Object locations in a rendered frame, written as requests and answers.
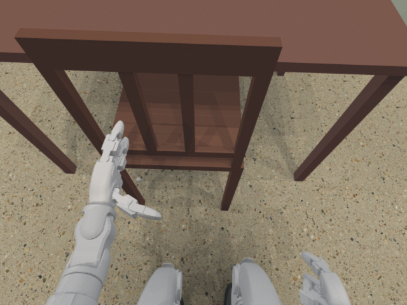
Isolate chair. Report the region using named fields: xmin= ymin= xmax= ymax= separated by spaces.
xmin=14 ymin=28 xmax=282 ymax=211

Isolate robot thigh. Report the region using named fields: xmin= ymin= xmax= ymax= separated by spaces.
xmin=137 ymin=268 xmax=183 ymax=305
xmin=232 ymin=262 xmax=282 ymax=305

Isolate left robot thigh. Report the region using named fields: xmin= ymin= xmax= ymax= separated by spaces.
xmin=137 ymin=268 xmax=183 ymax=305

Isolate robot right hand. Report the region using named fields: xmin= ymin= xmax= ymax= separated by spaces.
xmin=300 ymin=251 xmax=351 ymax=305

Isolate table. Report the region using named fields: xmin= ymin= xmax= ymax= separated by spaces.
xmin=0 ymin=0 xmax=407 ymax=182

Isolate left robot forearm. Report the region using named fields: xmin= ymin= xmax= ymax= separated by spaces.
xmin=45 ymin=203 xmax=116 ymax=305

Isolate right robot thigh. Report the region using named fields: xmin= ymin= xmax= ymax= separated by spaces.
xmin=232 ymin=262 xmax=282 ymax=305

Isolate robot left hand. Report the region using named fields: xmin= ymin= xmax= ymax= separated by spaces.
xmin=89 ymin=120 xmax=162 ymax=220

